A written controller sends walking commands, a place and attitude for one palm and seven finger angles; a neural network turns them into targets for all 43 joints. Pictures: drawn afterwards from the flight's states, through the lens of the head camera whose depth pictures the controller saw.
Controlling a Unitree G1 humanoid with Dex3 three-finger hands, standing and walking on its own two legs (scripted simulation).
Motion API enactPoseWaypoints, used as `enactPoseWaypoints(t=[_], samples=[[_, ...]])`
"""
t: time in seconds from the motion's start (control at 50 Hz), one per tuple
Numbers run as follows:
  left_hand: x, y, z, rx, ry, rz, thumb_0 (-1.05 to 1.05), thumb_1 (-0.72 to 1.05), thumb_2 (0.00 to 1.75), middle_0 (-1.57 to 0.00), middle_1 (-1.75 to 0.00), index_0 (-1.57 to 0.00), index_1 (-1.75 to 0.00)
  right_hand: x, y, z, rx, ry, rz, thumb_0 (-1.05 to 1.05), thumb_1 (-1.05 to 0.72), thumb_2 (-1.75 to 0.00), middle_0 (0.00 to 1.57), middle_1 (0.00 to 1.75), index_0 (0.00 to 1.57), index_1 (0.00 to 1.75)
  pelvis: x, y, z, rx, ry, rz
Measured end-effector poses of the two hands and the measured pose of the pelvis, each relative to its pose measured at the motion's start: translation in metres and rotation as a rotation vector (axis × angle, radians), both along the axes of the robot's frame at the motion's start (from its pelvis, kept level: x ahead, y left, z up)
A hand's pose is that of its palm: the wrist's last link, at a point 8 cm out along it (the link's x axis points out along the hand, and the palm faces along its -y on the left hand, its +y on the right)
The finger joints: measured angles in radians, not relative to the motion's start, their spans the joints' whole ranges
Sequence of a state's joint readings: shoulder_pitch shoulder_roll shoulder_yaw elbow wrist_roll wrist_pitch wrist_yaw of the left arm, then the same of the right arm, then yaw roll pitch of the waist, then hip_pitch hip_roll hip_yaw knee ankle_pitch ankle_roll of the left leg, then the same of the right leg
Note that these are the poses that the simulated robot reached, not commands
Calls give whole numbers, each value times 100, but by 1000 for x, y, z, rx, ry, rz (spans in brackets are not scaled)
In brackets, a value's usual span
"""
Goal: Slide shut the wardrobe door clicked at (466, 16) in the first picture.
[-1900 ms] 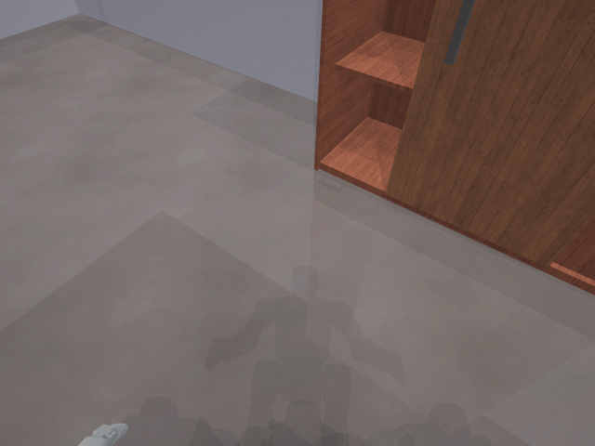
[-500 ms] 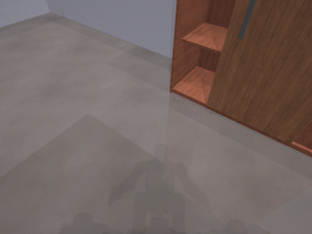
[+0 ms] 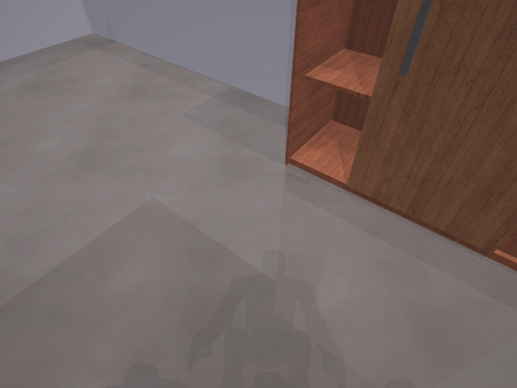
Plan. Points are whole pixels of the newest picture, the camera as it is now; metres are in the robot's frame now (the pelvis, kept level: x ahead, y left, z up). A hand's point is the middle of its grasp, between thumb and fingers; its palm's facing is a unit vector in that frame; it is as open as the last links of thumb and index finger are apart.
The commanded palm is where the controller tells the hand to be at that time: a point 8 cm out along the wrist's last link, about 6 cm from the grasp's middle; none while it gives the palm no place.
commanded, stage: walk to a spot facing it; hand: right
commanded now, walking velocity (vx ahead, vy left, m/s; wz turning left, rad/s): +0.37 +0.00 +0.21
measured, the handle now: (418, 34) +1.18 -0.50 +0.09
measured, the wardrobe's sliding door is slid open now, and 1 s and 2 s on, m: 0.38 0.38 0.38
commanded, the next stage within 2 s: turn to face it in 1.16 s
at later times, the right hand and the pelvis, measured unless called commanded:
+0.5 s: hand (336, 338) +0.27 -0.14 -0.18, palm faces -0.07 +0.97 -0.22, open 7.3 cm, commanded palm none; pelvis +0.18 +0.05 -0.01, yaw +5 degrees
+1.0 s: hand (337, 259) +0.45 -0.16 -0.17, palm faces -0.08 +0.98 -0.15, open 7.4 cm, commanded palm none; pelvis +0.41 +0.01 +0.01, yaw +9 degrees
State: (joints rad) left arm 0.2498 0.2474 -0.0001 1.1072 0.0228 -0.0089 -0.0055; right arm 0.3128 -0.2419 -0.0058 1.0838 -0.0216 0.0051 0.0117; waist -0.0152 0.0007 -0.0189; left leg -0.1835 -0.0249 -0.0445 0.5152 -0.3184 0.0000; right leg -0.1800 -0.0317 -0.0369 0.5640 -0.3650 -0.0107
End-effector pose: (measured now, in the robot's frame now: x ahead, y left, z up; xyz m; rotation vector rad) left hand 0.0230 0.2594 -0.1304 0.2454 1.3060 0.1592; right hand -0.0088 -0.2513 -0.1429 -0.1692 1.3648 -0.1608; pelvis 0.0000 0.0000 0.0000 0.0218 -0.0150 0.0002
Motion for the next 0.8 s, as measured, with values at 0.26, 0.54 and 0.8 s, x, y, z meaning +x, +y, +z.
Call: enactPoseWaypoints(t=[0.26,0.54,0.8], samples=[[-75,-57,2,-96,301,254,0,91,89,-20,-29,-20,-30,123,33,-6,58,31,102,2,-92,-90,21,30,20,30,84,7,-1,-6,3,80],[115,12,-12,-67,110,240,1,91,90,-20,-29,-20,-30,278,68,-3,16,-139,135,0,-92,-90,20,30,20,30,197,46,-5,6,-11,91],[357,-10,11,-12,-255,91,0,91,90,-20,-29,-20,-30,326,45,-29,106,27,45,1,-91,-90,21,30,20,30,319,12,-11,17,-16,104]])
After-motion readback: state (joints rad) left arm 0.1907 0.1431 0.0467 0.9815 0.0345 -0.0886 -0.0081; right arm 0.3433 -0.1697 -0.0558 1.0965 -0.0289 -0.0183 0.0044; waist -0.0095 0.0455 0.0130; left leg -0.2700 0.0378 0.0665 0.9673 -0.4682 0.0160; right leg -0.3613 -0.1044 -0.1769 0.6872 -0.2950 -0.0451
